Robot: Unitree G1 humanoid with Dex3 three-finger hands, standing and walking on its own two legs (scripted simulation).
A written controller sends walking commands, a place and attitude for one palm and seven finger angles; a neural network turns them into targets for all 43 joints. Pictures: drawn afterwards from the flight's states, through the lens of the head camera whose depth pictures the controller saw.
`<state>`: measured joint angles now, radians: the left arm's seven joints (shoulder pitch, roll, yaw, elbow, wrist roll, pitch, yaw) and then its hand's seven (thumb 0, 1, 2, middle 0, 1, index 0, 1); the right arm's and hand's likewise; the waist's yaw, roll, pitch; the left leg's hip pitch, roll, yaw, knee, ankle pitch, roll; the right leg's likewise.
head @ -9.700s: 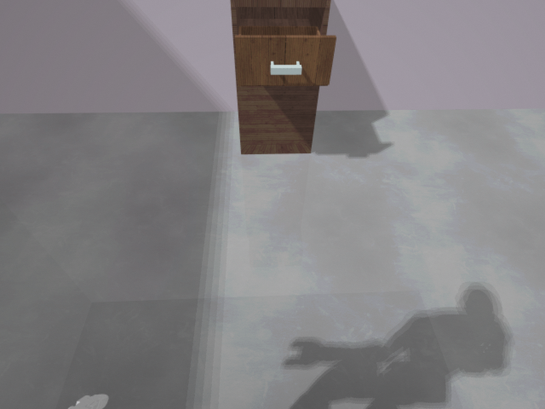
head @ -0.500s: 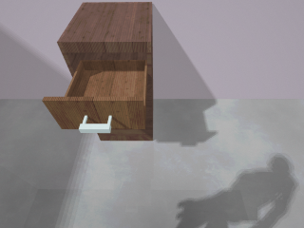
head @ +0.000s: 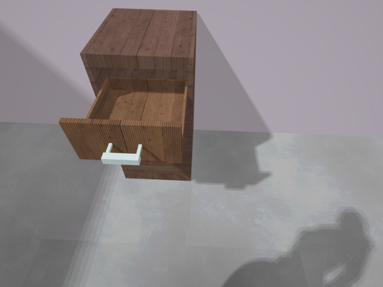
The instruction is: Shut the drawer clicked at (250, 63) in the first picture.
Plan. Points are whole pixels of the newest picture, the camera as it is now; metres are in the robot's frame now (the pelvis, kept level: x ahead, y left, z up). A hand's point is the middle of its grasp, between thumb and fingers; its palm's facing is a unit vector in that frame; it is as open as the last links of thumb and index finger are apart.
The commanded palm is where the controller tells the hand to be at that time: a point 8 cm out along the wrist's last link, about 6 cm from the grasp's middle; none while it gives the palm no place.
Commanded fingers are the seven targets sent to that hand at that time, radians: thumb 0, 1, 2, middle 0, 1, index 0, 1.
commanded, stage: come to a stop and stand still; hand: left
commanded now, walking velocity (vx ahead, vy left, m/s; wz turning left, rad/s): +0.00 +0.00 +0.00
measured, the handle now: (123, 152) +0.50 +0.25 -0.09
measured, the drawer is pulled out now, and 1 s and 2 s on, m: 0.30 0.30 0.30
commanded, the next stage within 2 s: look again from close up in 0.26 s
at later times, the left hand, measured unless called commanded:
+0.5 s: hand out of the picture -0.02 +0.17 -0.18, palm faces +0.01 -0.98 -0.20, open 7.3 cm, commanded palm none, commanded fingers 0.00 0.90 0.90 -0.20 -0.30 -0.20 -0.30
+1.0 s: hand out of the picture +0.00 +0.18 -0.18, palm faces +0.01 -0.98 -0.21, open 7.3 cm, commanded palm none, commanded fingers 0.00 0.90 0.90 -0.20 -0.30 -0.20 -0.30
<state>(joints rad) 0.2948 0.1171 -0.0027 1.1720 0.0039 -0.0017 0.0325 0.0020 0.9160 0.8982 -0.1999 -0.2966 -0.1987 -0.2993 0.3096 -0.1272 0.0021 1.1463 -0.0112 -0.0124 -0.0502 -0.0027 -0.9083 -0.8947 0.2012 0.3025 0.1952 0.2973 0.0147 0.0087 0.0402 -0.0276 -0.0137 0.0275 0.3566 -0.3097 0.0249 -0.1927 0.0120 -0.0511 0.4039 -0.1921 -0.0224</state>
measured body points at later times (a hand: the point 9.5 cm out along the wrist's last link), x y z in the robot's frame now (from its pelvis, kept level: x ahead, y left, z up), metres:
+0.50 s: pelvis -0.01 +0.00 -0.01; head +0.00 +0.00 +0.44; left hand -0.02 +0.22 -0.16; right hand -0.03 -0.21 -0.17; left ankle -0.07 +0.10 -0.74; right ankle +0.02 -0.10 -0.74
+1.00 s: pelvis -0.01 +0.01 +0.00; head +0.01 +0.00 +0.44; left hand +0.00 +0.23 -0.16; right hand -0.03 -0.21 -0.17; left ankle -0.07 +0.10 -0.74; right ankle +0.02 -0.10 -0.74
